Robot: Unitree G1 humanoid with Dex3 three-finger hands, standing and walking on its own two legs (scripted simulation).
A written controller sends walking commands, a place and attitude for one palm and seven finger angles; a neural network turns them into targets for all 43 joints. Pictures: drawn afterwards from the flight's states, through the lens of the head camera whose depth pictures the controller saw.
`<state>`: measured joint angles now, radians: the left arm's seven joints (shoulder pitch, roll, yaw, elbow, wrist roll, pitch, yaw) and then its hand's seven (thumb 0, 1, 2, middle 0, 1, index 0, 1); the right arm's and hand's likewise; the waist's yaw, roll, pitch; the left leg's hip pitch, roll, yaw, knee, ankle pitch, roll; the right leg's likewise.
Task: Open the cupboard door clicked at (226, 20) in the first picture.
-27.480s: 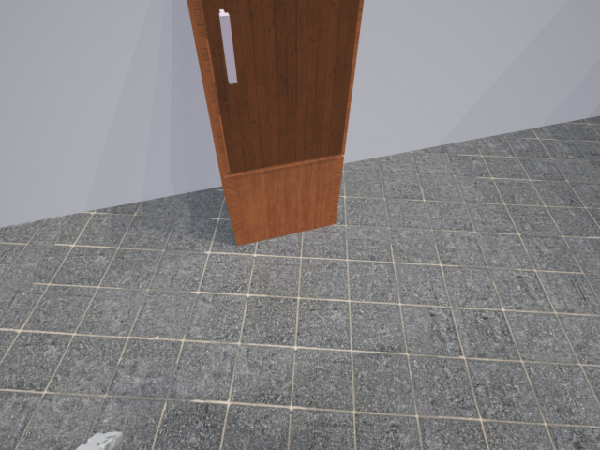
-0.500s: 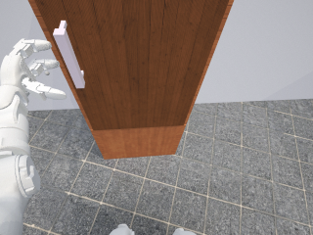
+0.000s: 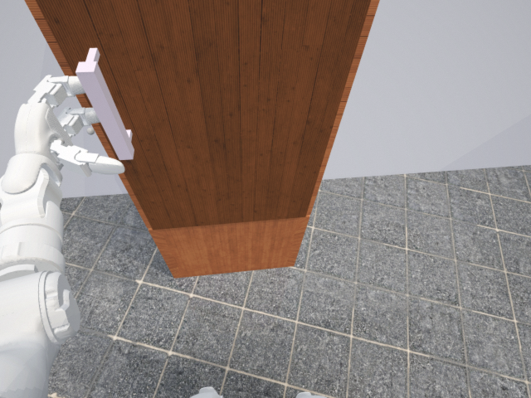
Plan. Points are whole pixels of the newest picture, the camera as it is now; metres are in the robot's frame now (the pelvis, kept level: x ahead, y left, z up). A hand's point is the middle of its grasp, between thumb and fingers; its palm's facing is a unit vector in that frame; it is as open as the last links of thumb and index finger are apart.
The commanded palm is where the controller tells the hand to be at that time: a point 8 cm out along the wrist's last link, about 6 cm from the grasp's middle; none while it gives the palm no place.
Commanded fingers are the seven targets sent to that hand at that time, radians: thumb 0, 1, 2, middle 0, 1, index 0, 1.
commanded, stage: slide the fingers in behind the handle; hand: left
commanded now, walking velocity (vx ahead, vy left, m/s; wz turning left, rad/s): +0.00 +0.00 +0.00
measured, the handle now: (111, 108) +0.53 +0.21 +0.12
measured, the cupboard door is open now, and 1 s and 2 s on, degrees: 0 0 0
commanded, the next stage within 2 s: close the thumb around the handle in 1.14 s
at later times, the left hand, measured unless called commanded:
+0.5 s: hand (115, 131) +0.48 +0.20 +0.12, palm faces +0.06 -1.00 +0.00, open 14.0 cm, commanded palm +0.45 +0.24 +0.12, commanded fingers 0.00 -0.50 0.30 -0.30 -1.20 -0.30 -1.20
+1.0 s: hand (123, 129) +0.48 +0.19 +0.12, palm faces +0.07 -1.00 +0.00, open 14.0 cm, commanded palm +0.45 +0.23 +0.12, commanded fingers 0.00 -0.50 0.30 -0.30 -1.20 -0.30 -1.20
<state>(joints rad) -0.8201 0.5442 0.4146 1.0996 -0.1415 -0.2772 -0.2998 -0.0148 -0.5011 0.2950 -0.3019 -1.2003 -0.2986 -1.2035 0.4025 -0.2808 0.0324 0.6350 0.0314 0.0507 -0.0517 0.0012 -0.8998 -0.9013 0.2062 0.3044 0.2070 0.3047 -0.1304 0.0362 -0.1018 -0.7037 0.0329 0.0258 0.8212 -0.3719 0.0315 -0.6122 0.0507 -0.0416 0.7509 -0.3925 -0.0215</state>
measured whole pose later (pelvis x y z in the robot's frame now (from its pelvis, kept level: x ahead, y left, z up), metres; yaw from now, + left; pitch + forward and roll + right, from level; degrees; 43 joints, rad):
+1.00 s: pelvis +0.00 -0.01 +0.00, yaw +0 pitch +14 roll -2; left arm -0.84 0.44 0.35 1.10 -0.13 -0.28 -0.18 -0.01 -0.50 0.30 -0.29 -1.20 -0.30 -1.20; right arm 0.40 -0.28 0.02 0.66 0.02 0.03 -0.04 0.00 -0.90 -0.90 0.21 0.30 0.21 0.30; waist -0.12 0.04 -0.10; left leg -0.68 0.03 0.03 0.81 -0.36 0.03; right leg -0.60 0.05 -0.04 0.76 -0.40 -0.03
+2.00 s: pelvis +0.00 +0.00 +0.00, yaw +0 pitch +13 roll -2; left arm -0.81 0.41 0.34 1.06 -0.14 -0.28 -0.16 0.01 0.73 0.80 -0.35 -1.35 -0.36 -1.35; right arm 0.39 -0.27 0.02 0.67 0.03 0.03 -0.03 0.00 -0.90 -0.90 0.21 0.30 0.21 0.30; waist -0.11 0.04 -0.11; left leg -0.66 0.02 0.03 0.80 -0.37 0.03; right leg -0.58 0.04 -0.03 0.75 -0.40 -0.02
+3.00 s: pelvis +0.01 -0.04 +0.02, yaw +2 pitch -1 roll +0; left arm 0.27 -0.06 -0.25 -0.26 0.02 0.16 0.50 0.02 0.63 0.70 -0.34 -1.29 -0.35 -1.33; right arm 0.13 -0.17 0.05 0.54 -0.03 0.13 0.01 0.01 -0.90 -0.90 0.20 0.30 0.21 0.30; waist 0.00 0.06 -0.09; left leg -0.30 0.03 0.00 0.66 -0.34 -0.02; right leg -0.23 0.05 -0.06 0.64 -0.40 -0.07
